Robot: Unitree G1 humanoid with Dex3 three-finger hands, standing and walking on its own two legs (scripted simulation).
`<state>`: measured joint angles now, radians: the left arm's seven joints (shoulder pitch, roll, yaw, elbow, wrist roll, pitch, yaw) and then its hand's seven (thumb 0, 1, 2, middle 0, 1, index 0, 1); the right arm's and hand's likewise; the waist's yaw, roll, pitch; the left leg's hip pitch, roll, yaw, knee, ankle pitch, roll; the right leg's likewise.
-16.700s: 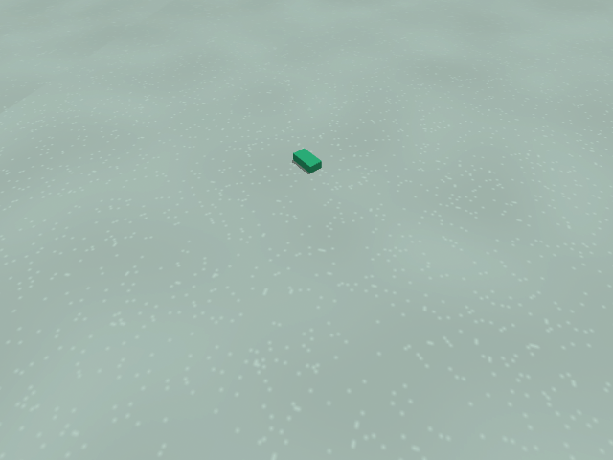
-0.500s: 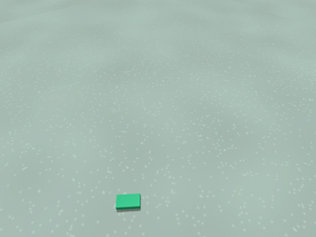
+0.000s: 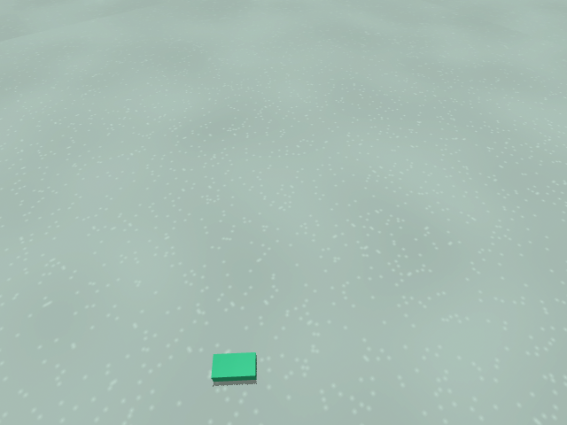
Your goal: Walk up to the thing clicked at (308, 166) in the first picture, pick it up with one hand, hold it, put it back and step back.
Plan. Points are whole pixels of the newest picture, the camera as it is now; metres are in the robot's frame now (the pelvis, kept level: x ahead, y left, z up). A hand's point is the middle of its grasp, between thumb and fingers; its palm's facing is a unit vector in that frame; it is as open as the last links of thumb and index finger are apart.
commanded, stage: stand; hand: left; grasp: from above
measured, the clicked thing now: (234, 366) +0.45 +0.18 -0.76
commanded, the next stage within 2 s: rise first in 1.38 s
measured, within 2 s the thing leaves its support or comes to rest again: neither
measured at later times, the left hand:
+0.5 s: hand out of the picture +0.08 +0.26 -0.16, palm faces -0.02 -0.94 -0.34, open 7.4 cm
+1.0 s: hand out of the picture +0.07 +0.26 -0.16, palm faces -0.02 -0.94 -0.35, open 7.4 cm
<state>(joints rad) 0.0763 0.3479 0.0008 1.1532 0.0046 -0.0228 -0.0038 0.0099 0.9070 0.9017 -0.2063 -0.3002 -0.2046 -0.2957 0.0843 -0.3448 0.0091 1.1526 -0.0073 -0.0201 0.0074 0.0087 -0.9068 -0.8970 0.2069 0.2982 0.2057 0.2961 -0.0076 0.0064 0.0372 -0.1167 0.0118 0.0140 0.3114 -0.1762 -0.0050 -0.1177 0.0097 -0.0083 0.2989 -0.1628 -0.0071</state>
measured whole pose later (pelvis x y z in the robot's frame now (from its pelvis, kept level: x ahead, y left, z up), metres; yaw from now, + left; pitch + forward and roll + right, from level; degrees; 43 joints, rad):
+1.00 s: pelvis +0.00 +0.00 +0.00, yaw +0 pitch -2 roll +0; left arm 0.11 0.35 0.00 1.15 0.01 -0.02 0.00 0.01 0.91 0.90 -0.21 -0.30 -0.20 -0.30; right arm 0.11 -0.35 0.01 1.14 -0.01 -0.02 0.01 0.01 -0.91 -0.90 0.21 0.30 0.21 0.30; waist 0.00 0.01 0.04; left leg -0.10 0.00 0.01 0.30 -0.17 0.00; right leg -0.11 0.00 -0.01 0.30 -0.16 0.00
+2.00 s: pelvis -0.01 +0.01 -0.06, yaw +0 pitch +12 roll -1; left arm 0.09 0.30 0.12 0.78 0.16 0.14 0.02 0.01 -0.37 0.98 -0.09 -1.02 -0.09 -1.02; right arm 0.25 -0.24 -0.02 0.65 0.02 -0.10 -0.03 0.01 -0.91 -0.90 0.21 0.30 0.21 0.30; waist -0.03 0.01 -0.07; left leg -0.69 0.01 0.01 0.90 -0.42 0.02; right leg -0.68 0.00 -0.01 0.87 -0.40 0.01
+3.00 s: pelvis -0.08 +0.00 -0.30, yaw +0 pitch +34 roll -1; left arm -0.33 0.48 0.08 0.78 0.74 -0.10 0.16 0.00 -0.54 1.00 -0.12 -1.02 -0.10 -1.03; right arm 0.06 -0.31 -0.06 0.67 0.01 -0.20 0.02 0.01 -0.91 -0.90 0.21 0.30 0.20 0.30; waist -0.04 0.02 -0.16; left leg -1.83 0.01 -0.02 1.91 -0.68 0.00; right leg -1.82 -0.01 -0.04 1.89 -0.67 -0.02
